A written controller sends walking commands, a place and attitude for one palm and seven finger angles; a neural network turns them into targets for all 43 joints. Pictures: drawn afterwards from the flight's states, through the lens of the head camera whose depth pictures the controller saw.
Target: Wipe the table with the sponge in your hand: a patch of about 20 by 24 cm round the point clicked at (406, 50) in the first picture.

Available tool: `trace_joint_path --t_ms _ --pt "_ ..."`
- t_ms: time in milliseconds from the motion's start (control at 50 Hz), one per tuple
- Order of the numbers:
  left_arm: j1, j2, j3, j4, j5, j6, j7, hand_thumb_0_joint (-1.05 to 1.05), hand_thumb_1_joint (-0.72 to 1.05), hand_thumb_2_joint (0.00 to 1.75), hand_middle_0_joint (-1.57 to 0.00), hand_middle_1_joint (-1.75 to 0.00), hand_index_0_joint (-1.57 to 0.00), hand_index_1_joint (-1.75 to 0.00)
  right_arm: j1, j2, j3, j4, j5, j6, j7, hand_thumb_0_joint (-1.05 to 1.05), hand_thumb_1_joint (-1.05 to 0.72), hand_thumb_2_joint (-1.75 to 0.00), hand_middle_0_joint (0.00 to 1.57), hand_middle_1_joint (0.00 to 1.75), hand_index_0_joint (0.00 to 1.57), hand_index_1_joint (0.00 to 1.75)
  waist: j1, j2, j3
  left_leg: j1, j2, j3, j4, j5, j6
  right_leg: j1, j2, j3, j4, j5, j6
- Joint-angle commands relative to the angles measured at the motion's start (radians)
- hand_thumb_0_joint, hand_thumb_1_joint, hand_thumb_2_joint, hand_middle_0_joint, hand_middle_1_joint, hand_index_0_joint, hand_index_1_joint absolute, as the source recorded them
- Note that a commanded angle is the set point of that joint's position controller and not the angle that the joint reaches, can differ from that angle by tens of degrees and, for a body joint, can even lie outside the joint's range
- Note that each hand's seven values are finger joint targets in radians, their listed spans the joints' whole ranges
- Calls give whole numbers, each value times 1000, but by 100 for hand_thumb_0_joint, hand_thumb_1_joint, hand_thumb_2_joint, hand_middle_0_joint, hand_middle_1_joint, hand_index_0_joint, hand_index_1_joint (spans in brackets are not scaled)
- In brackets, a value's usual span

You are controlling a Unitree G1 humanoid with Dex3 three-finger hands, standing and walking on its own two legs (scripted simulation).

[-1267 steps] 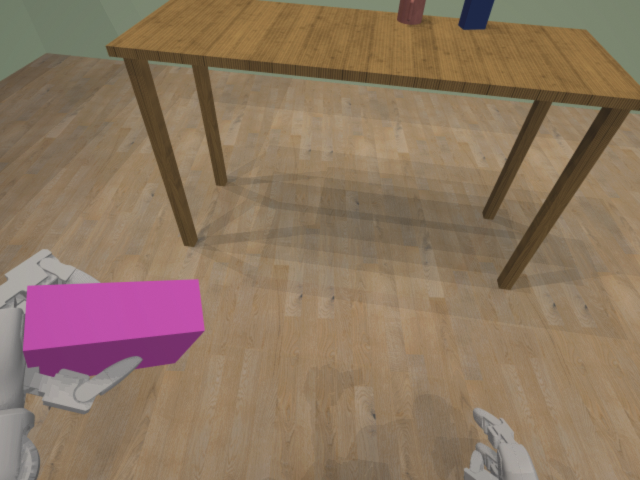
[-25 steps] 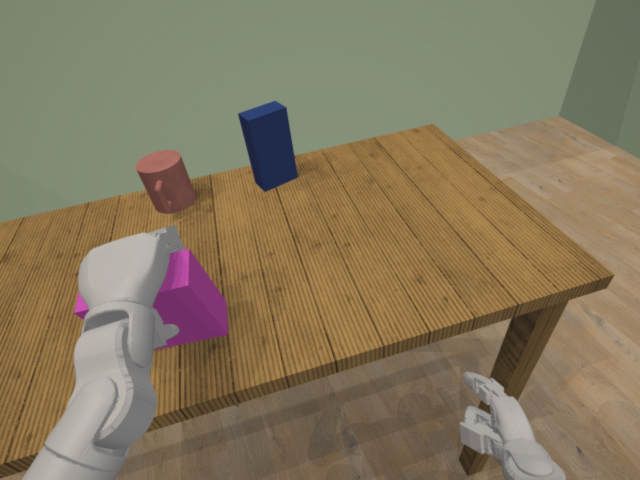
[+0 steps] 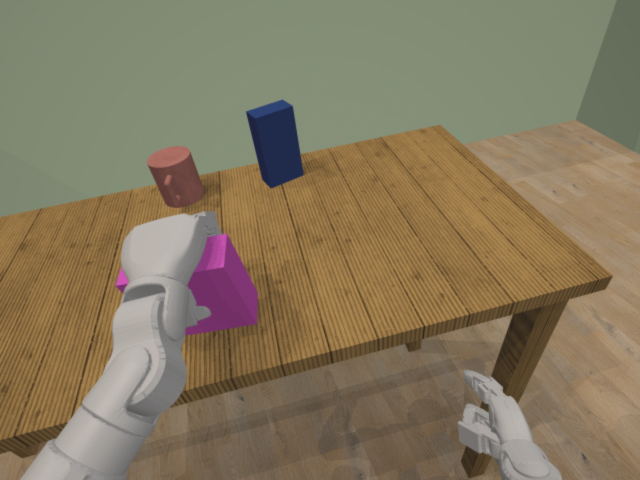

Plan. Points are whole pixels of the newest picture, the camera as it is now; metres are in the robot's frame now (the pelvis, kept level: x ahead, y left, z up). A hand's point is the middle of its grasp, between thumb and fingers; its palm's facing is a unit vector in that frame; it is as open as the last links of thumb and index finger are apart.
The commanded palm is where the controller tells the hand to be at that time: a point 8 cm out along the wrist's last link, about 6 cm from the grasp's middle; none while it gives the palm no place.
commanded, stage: slide across to the third lane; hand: left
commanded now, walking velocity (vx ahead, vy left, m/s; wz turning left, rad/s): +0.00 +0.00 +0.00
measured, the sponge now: (202, 299) +0.30 +0.21 +0.10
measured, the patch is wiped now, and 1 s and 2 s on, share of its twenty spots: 0.75 0.90 1.00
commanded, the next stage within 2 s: wipe forward along the third lane in 0.20 s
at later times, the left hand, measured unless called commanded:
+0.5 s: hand (229, 260) +0.31 +0.16 +0.16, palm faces +0.17 -0.17 -0.97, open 9.6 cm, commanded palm +0.28 +0.18 +0.21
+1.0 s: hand (221, 237) +0.36 +0.20 +0.15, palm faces +0.05 -0.06 -1.00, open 9.6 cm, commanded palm +0.33 +0.20 +0.19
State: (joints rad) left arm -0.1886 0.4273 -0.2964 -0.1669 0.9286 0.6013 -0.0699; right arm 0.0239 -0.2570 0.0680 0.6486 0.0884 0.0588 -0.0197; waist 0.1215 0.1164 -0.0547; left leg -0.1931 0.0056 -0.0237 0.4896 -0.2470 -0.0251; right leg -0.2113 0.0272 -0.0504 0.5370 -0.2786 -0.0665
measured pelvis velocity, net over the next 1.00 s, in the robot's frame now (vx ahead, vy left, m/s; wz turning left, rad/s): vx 0.00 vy -0.01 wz -0.02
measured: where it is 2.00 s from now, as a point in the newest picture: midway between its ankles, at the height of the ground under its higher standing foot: outside the picture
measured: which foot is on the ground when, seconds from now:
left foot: down 0.00-1.00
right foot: down 0.00-1.00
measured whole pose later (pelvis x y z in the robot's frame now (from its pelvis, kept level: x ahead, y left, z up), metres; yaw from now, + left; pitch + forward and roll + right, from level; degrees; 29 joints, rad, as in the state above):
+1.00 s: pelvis +0.00 -0.01 +0.00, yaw -1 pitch -1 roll +1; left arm -0.50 0.38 -0.27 0.31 0.94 0.60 -0.10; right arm 0.07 -0.28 0.06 0.68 0.09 0.09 -0.06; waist 0.05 0.09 -0.08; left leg -0.21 0.03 -0.01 0.46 -0.23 -0.02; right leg -0.24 0.05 -0.04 0.51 -0.25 -0.08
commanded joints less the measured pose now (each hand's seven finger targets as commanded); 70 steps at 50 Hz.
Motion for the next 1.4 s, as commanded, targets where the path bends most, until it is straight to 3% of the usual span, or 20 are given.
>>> trace_joint_path --t_ms 0,40,60,140,260,340,380,440,680,720,820,840,920,940,1000,1040,1120,1200,1240,1380 --pt "-238 59 66 -169 -36 -20 28 0 10 130 -120 -160 -120 -160 -267 -70 -30 -199 -3 -58 16 0 -90 -90 20 30 20 30 -6 -162 -178 33 -37 32 -40 193 61 81 -18 63 -118 214 13" --pt "-271 108 108 -181 -32 -14 38 0 10 130 -120 -160 -120 -160 -287 -69 -28 -202 2 -53 14 0 -90 -90 20 30 20 30 -7 -172 -152 36 -32 29 -46 172 58 64 -14 91 -132 168 8" --pt "-301 50 56 -176 -40 -14 38 0 10 130 -120 -160 -120 -160 -279 -59 -22 -212 1 -54 13 0 -90 -90 20 30 20 30 -11 -174 -159 27 -36 39 -48 166 59 69 -22 69 -131 154 14" --pt "-355 93 90 -155 -26 -15 57 0 10 130 -120 -160 -120 -160 -283 -66 -26 -204 4 -45 5 0 -90 -90 20 30 20 30 -10 -141 -151 48 -33 37 -61 138 56 48 -16 99 -153 96 3" --pt "-304 12 32 -175 -41 -4 64 0 10 130 -120 -160 -120 -160 -287 -58 -31 -222 4 -31 21 0 -90 -90 20 30 20 30 -10 -161 -198 46 -37 53 -48 198 60 105 -21 81 -133 203 10" --pt "-353 96 106 -85 -38 9 72 0 10 130 -120 -160 -120 -160 -284 -69 -31 -201 8 -15 5 0 -90 -90 20 30 20 30 -23 -165 -118 31 -30 52 -64 123 58 45 -16 112 -178 79 9" --pt "-423 55 57 -16 -33 10 70 0 10 130 -120 -160 -120 -160 -277 -67 -28 -192 12 -16 -7 0 -90 -90 20 30 20 30 -39 -178 -102 24 -33 60 -64 92 58 19 -22 102 -190 25 15" --pt "-431 146 136 35 -17 17 75 0 10 130 -120 -160 -120 -160 -274 -78 -29 -189 8 -12 -22 0 -90 -90 20 30 20 30 -23 -158 -133 17 -37 53 -69 86 56 45 -23 133 -194 7 8" --pt "-520 82 53 251 26 54 19 0 10 130 -120 -160 -120 -160 -256 -91 -30 -173 10 -15 -31 0 -90 -90 20 30 20 30 -41 -178 -165 -18 -43 58 -59 112 63 65 -33 106 -165 99 19" --pt "-536 123 86 289 36 56 16 0 10 130 -120 -160 -120 -160 -249 -99 -34 -159 7 -14 -33 0 -90 -90 20 30 20 30 -38 -188 -171 -26 -44 58 -58 111 62 76 -35 113 -162 116 21" --pt "-579 113 79 385 26 28 3 0 10 130 -120 -160 -120 -160 -214 -105 -36 -143 5 -23 -47 0 -90 -90 20 30 20 30 -52 -207 -148 -44 -44 60 -55 82 63 53 -39 117 -177 85 29" --pt "-563 162 130 401 30 19 4 0 10 130 -120 -160 -120 -160 -206 -108 -37 -140 4 -23 -47 0 -90 -90 20 30 20 30 -46 -219 -156 -47 -41 49 -57 90 63 63 -36 126 -176 98 24" --pt "-564 109 89 427 33 -7 -4 0 10 130 -120 -160 -120 -160 -182 -110 -41 -144 4 -18 -47 0 -90 -90 20 30 20 30 -54 -203 -175 -50 -44 56 -50 115 64 71 -36 106 -155 174 27" --pt "-547 156 136 426 35 -16 -1 0 10 130 -120 -160 -120 -160 -180 -113 -41 -146 3 -15 -46 0 -90 -90 20 30 20 30 -47 -195 -187 -51 -41 47 -55 118 63 76 -33 112 -153 177 22" --pt "-563 93 79 471 32 -24 -2 0 10 130 -120 -160 -120 -160 -162 -113 -43 -143 5 -12 -48 0 -90 -90 20 30 20 30 -64 -207 -156 -60 -41 58 -48 102 65 49 -35 103 -162 163 30" --pt "-594 155 130 489 43 -33 4 0 10 130 -120 -160 -120 -160 -155 -121 -44 -137 4 -9 -52 0 -90 -90 20 30 20 30 -64 -215 -160 -67 -39 49 -54 94 63 46 -32 108 -163 151 26" --pt "-607 89 77 521 45 -42 11 0 10 130 -120 -160 -120 -160 -141 -116 -47 -138 7 -7 -52 0 -90 -90 20 30 20 30 -69 -200 -170 -61 -42 59 -51 99 65 34 -32 89 -159 160 28" --pt "-646 101 84 584 45 -44 17 0 10 130 -120 -160 -120 -160 -127 -122 -48 -126 8 -1 -56 0 -90 -90 20 30 20 30 -81 -215 -146 -77 -39 61 -52 86 64 17 -31 86 -165 154 31" --pt "-703 164 125 614 47 -50 16 0 10 130 -120 -160 -120 -160 -124 -125 -45 -123 7 0 -64 0 -90 -90 20 30 20 30 -82 -223 -146 -87 -37 50 -62 62 64 12 -31 95 -176 104 30" --pt "-787 110 75 708 75 -104 19 0 10 130 -120 -160 -120 -160 -64 -121 -54 -120 7 -2 -60 0 -90 -90 20 30 20 30 -96 -161 -206 -74 -40 50 -54 87 66 13 -28 71 -156 143 21"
